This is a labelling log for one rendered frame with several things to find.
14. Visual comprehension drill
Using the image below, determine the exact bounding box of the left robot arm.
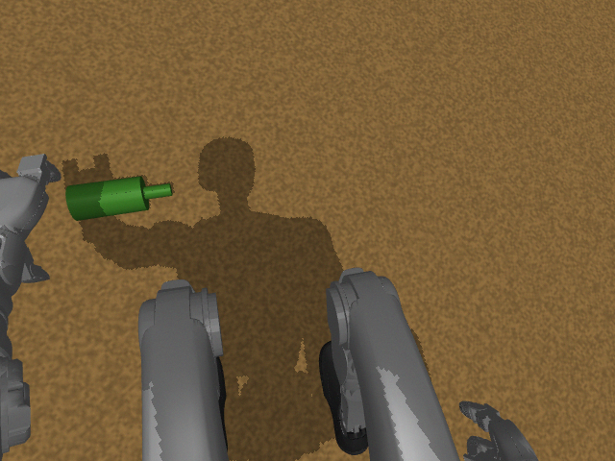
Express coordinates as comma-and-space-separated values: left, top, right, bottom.
0, 229, 31, 461

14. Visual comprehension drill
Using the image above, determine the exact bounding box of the bottle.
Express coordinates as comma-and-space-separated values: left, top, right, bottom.
65, 176, 172, 221

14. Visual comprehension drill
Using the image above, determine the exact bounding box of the right robot foot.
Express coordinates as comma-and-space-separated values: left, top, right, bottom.
319, 341, 368, 455

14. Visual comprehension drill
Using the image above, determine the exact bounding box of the right robot hand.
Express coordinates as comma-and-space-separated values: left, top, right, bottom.
459, 401, 538, 461

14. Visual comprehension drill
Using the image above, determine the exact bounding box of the left robot hand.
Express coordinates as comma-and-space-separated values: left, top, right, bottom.
0, 154, 62, 283

